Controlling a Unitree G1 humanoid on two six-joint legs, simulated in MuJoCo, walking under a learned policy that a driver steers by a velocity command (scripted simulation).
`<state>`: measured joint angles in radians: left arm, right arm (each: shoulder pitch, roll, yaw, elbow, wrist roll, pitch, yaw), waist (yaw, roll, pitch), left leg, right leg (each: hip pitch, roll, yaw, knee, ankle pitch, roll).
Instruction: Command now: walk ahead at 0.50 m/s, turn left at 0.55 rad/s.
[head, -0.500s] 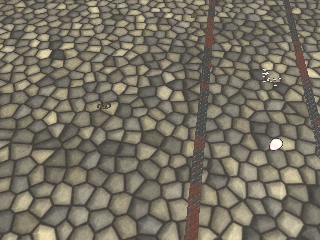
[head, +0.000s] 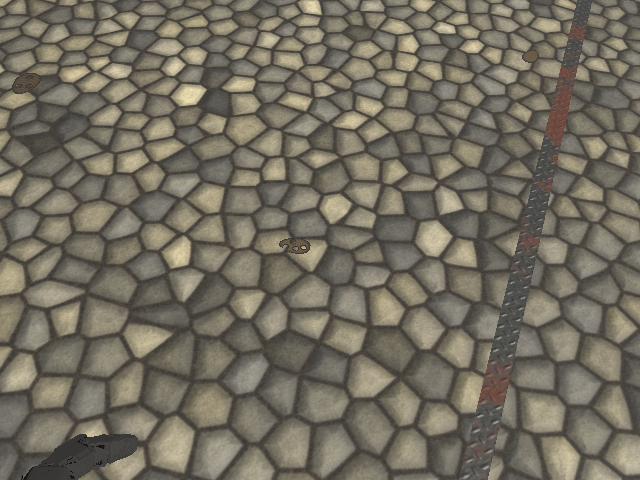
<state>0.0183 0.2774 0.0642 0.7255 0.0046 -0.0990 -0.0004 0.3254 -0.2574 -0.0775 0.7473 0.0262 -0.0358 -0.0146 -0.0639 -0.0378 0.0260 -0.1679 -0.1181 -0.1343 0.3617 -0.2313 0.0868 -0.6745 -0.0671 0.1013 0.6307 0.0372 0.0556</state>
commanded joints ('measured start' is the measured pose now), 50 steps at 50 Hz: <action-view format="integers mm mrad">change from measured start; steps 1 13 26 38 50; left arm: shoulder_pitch -87 208 368 281 -5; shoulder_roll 72 91 142 82 47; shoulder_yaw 12 22 45 33 2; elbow -87 -21 29 -63 -195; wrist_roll -14 -10 -40 -33 -30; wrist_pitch -19 -5 43 59 61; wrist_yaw -13 -28 15 7 -50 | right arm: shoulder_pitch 8 -117 -385 -136 -43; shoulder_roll -154 -131 -77 -75 -204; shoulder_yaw -44 -17 3 -8 -38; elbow -47 -98 -160 -50 53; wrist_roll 7 -37 -14 -38 -7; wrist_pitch -14 -61 -88 -75 -57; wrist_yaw -6 2 28 20 9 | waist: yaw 0 102 138 47 -14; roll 123 -1 -57 154 84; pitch -38 -28 -27 -12 51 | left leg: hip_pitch -57 -578 -249 101 177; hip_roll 227 174 96 369 382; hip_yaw -187 15 48 -125 214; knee -71 797 126 -165 -190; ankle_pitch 143 -97 228 107 341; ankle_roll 137 -51 -123 88 59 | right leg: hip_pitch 157 641 490 -52 -3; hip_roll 54 -161 -66 -36 -23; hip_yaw -27 399 285 14 -98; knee -100 -395 -359 519 43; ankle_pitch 69 -271 -153 -344 -35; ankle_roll -12 -313 -258 -65 -86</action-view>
